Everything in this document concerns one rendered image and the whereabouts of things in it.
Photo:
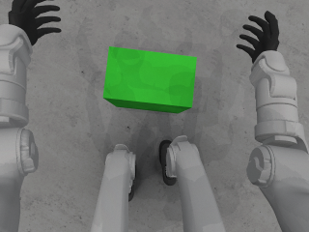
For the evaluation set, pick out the left robot hand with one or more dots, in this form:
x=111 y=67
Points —
x=24 y=13

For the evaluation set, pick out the right robot hand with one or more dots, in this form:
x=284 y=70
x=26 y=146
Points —
x=267 y=39

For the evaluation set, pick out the robot right upper arm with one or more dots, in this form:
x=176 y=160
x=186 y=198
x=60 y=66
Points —
x=282 y=175

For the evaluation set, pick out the left robot foot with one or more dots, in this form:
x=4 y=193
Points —
x=131 y=194

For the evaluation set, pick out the right robot shin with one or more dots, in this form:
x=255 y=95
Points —
x=182 y=138

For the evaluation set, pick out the carton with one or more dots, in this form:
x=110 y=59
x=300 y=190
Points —
x=148 y=80

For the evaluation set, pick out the robot left forearm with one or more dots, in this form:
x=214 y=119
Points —
x=15 y=52

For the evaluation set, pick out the robot right forearm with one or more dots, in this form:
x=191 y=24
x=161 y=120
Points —
x=276 y=103

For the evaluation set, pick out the robot left upper arm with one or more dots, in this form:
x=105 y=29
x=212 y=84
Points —
x=19 y=156

